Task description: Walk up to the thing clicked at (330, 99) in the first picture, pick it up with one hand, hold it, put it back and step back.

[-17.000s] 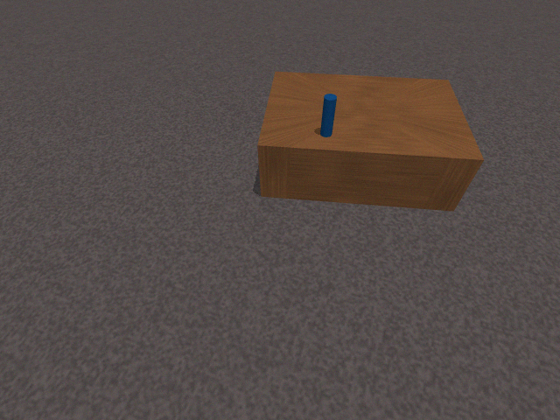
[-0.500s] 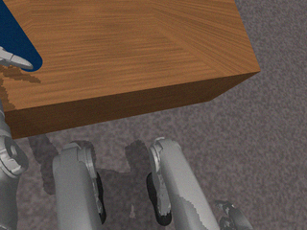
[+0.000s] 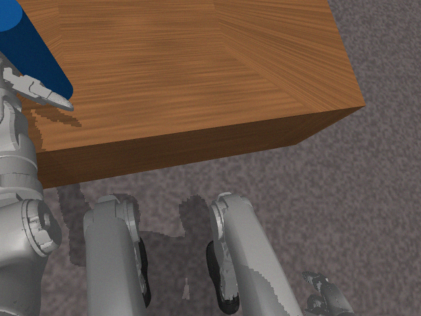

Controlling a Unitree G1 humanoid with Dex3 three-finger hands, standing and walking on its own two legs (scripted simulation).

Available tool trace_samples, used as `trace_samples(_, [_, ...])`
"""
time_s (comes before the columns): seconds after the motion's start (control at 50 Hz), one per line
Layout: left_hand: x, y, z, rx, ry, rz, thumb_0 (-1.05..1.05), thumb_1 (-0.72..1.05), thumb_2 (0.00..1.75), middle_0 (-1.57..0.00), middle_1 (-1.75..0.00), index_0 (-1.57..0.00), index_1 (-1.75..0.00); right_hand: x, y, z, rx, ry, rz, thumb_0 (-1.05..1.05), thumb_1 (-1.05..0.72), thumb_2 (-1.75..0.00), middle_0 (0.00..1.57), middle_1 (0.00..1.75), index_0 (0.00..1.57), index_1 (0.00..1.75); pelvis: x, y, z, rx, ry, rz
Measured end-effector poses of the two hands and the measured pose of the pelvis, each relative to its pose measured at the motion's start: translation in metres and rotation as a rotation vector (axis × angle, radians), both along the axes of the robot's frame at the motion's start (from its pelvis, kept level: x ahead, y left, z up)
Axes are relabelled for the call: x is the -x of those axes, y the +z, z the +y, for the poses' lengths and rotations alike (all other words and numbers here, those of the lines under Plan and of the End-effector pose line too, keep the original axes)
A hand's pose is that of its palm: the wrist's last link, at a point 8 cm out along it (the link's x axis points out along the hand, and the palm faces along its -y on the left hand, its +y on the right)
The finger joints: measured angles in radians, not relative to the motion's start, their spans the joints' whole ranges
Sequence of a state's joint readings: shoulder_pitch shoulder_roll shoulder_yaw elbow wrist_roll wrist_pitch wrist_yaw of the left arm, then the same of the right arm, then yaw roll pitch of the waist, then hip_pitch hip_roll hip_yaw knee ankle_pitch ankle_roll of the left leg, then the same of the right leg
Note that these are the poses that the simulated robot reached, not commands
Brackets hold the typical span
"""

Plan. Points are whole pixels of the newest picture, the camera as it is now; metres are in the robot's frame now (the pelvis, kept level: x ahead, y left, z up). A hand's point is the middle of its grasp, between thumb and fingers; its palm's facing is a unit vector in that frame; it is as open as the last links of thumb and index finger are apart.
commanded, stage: close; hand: left
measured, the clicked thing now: (34, 60) +0.51 +0.27 +0.01
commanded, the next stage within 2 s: settle in 0.76 s
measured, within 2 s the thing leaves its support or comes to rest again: leaves its support in 1.24 s
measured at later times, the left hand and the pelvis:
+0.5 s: hand (29, 51) +0.52 +0.28 +0.02, palm faces +0.21 -0.98 +0.01, open 13.1 cm; pelvis +0.00 +0.00 +0.01, yaw +0 degrees
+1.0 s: hand (30, 53) +0.52 +0.28 +0.02, palm faces +0.20 -0.98 +0.01, open 7.9 cm; pelvis +0.00 +0.00 +0.00, yaw +0 degrees
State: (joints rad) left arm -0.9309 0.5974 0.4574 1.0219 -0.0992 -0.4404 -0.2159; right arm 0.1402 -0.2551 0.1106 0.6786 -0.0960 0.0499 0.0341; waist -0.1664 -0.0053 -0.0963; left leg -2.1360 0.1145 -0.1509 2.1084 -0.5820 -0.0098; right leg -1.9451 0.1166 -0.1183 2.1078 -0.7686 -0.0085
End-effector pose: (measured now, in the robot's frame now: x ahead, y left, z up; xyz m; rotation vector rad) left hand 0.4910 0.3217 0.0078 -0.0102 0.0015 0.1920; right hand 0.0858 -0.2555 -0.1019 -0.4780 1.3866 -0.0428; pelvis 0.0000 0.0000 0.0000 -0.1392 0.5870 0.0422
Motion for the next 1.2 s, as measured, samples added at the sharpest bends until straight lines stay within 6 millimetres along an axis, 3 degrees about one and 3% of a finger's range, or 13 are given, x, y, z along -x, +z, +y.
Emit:
trace_samples(0.14, [0.002,0.002,-0.002,0.016,0.012,0.007,-0.02,-0.57,0.01,-0.13,-0.03,-0.12,-0.02,0.000,0.002,0.004,-0.023,-0.013,-0.011,0.01,-0.91,-0.90,0.20,0.30,0.20,0.29,-0.002,0.004,0.000,-0.002,-0.004,0.001])
trace_samples(0.28, [0.010,0.000,0.002,0.009,0.022,-0.006,-0.02,-0.44,0.09,-0.32,-0.18,-0.32,-0.16,0.001,0.002,0.002,-0.019,-0.006,0.000,0.01,-0.91,-0.90,0.20,0.30,0.20,0.29,0.001,0.003,-0.002,-0.009,-0.003,-0.002])
trace_samples(0.44, [0.005,0.012,0.004,-0.002,0.024,-0.008,-0.02,-0.30,0.19,-0.49,-0.32,-0.50,-0.30,0.002,0.006,-0.001,-0.003,-0.014,-0.003,0.01,-0.91,-0.90,0.20,0.30,0.20,0.29,0.001,0.007,-0.001,-0.009,0.001,0.001])
trace_samples(0.78, [0.008,0.009,0.005,-0.007,0.025,-0.010,-0.01,0.06,0.58,-0.89,-0.74,-0.91,-0.71,-0.001,0.007,-0.002,-0.002,-0.003,-0.009,0.01,-0.90,-0.89,0.20,0.30,0.20,0.29,0.001,0.006,-0.002,-0.011,0.000,-0.004])
trace_samples(0.86, [0.006,0.009,0.004,-0.017,0.011,-0.004,-0.01,0.05,0.66,-0.96,-0.82,-0.89,-0.76,0.000,0.005,-0.002,-0.002,-0.001,-0.012,0.01,-0.89,-0.89,0.20,0.30,0.20,0.29,0.003,0.005,-0.002,-0.009,-0.001,-0.006])
trace_samples(1.04, [0.003,0.009,0.002,-0.011,0.010,-0.007,0.01,-0.06,0.87,-0.93,-1.01,-0.88,-0.96,0.004,0.002,-0.001,-0.005,-0.008,-0.011,0.01,-0.89,-0.89,0.20,0.30,0.20,0.29,0.004,0.001,-0.002,-0.009,-0.003,-0.011])
trace_samples(1.2, [0.006,0.014,0.001,-0.030,0.021,0.041,0.02,-0.12,0.99,-0.89,-1.11,-0.86,-1.08,0.008,0.011,0.002,-0.006,-0.040,-0.007,0.01,-0.88,-0.90,0.20,0.30,0.20,0.29,0.003,0.011,0.000,-0.008,0.001,-0.006])
